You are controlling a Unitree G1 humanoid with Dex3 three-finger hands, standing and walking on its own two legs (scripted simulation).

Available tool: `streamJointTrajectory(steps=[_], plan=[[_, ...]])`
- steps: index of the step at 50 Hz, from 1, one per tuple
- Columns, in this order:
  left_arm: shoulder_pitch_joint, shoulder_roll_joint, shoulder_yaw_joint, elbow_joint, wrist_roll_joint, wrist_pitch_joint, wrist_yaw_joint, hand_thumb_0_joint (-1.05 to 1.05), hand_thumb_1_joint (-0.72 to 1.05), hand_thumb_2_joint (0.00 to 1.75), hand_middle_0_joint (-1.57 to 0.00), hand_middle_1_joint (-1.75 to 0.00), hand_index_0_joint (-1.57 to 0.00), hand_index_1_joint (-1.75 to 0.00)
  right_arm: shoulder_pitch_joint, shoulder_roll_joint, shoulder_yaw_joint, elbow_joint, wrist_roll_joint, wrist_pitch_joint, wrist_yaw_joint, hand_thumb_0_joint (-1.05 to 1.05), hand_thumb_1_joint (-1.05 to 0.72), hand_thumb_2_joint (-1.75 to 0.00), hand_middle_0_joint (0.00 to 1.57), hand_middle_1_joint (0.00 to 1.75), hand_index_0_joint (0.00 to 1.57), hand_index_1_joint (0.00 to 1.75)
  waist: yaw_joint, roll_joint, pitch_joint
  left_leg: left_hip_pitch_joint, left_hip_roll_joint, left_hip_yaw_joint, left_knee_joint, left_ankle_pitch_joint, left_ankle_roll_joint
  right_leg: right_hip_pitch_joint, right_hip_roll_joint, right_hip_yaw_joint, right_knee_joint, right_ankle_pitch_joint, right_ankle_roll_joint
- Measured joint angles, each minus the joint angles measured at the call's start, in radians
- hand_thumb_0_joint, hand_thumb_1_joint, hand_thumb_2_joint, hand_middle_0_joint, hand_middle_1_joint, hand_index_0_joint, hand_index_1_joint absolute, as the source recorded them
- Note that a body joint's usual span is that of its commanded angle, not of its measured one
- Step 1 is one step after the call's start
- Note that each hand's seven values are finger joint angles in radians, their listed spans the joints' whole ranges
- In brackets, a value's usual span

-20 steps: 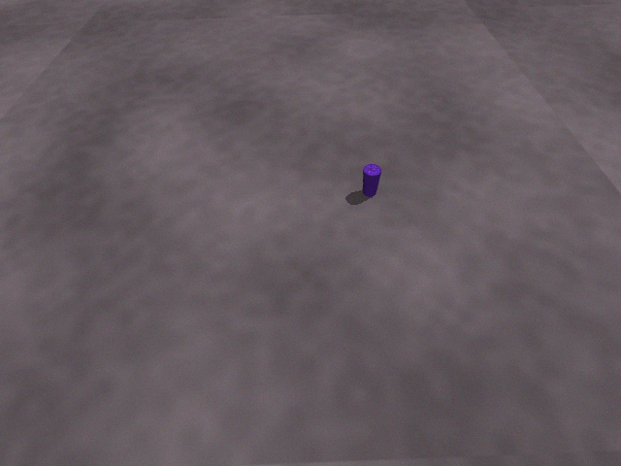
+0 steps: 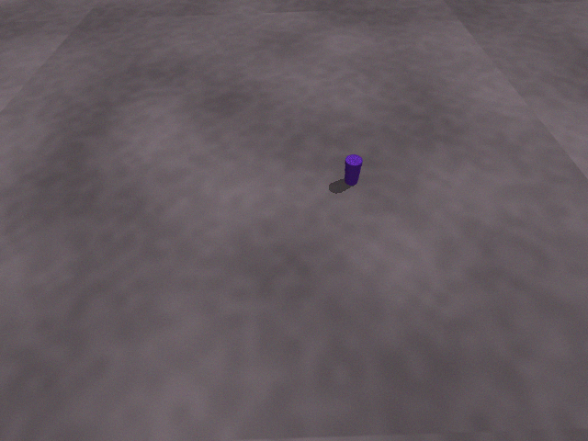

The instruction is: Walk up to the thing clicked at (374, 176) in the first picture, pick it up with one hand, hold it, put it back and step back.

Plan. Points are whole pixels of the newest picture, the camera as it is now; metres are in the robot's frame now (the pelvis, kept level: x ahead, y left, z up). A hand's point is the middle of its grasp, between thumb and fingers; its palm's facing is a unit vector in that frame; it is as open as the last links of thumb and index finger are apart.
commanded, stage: stand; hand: left
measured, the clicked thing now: (352, 170) +1.35 -0.27 -0.71
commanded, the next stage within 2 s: walk up in 0.72 s
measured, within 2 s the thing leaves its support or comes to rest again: neither
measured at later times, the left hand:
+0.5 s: hand out of the picture +0.08 +0.25 -0.16, palm faces -0.02 -0.94 -0.34, open 7.4 cm
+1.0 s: hand (154, 436) +0.16 +0.23 -0.14, palm faces -0.17 -0.91 -0.39, open 7.4 cm
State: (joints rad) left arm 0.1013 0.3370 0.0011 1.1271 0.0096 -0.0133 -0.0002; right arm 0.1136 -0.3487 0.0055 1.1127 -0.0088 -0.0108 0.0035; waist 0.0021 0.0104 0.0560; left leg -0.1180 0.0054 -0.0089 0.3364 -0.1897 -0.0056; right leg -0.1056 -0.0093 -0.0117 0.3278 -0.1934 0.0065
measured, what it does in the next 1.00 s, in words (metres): lifts its right foot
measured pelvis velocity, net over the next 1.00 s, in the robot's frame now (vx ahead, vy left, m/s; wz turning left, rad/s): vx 0.06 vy -0.05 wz -0.14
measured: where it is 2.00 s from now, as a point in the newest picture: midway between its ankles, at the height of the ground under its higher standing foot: (356, 356)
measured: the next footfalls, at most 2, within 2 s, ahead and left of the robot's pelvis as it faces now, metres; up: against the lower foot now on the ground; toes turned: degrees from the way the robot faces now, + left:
right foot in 1.04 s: +0.17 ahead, -0.22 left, +0.00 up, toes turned -13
left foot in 1.40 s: +0.38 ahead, +0.00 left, +0.00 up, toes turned -9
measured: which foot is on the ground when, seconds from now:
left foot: down 0.00-1.00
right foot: down 0.00-0.76, up 0.78-1.00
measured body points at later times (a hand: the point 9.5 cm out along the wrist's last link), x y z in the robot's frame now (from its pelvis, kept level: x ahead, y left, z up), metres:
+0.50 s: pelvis +0.00 +0.00 +0.00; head +0.02 +0.00 +0.45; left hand +0.08 +0.30 -0.13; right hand +0.08 -0.30 -0.14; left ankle +0.00 +0.12 -0.75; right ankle -0.01 -0.12 -0.75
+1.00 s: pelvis +0.06 -0.05 -0.02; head +0.06 -0.06 +0.43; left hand +0.17 +0.28 -0.11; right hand +0.05 -0.39 -0.13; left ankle +0.00 +0.12 -0.75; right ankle +0.12 -0.21 -0.73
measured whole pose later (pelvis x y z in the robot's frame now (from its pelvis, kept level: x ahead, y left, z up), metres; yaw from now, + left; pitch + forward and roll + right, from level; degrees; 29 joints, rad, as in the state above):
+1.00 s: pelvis +0.06 -0.05 -0.02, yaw -8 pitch -2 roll +2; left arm 0.22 0.44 0.09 0.99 0.04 -0.01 -0.12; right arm 0.26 -0.45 -0.10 0.99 -0.05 -0.06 0.04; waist -0.01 0.00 0.04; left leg -0.02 0.08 0.12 0.42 -0.36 -0.03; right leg -0.41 -0.11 0.00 0.67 -0.30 0.00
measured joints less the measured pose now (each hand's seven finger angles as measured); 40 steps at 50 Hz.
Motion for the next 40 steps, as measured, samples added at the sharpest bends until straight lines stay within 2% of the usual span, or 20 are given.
streamJointTrajectory(steps=[36,38,40], plan=[[0.003,0.002,0.001,-0.003,0.001,0.002,0.001,0.0,0.9,0.9,-0.2,-0.3,-0.2,-0.3,0.002,-0.001,0.002,0.0,0.001,0.0,-0.002,0.0,-0.91,-0.9,0.21,0.3,0.2,0.3,0.001,-0.002,-0.003,0.011,-0.004,0.0,-0.012,-0.003,0.002,0.012,-0.004,0.0,-0.012,-0.003,0.003],[0.03,0.009,0.025,-0.036,0.014,0.007,-0.022,0.0,0.9,0.9,-0.2,-0.3,-0.2,-0.3,0.014,0.0,-0.021,-0.024,-0.013,-0.011,0.013,0.0,-0.91,-0.9,0.21,0.3,0.2,0.3,0.006,-0.008,-0.012,-0.005,-0.001,0.018,0.029,-0.054,0.02,-0.024,-0.001,0.016,0.06,-0.079,-0.011],[0.063,0.026,0.046,-0.06,0.026,0.018,-0.044,0.0,0.9,0.9,-0.2,-0.3,-0.2,-0.3,0.035,-0.003,-0.046,-0.062,-0.022,-0.036,0.024,0.0,-0.91,-0.9,0.21,0.3,0.2,0.3,0.007,-0.017,-0.027,-0.011,0.004,0.049,0.053,-0.064,0.03,-0.108,-0.001,0.026,0.232,-0.19,-0.024]])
